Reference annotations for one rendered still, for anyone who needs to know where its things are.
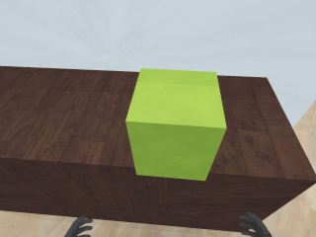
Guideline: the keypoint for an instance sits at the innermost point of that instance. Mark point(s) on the pedestal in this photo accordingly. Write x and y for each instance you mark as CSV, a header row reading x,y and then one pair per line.
x,y
65,151

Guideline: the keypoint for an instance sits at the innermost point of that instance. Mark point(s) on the left robot hand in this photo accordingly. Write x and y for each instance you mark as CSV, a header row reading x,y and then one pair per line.
x,y
75,228

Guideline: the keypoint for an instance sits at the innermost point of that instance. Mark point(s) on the carton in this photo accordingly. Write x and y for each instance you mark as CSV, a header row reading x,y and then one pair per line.
x,y
175,123

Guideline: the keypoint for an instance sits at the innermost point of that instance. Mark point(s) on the right robot hand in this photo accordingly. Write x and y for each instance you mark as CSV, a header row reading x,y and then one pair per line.
x,y
257,225

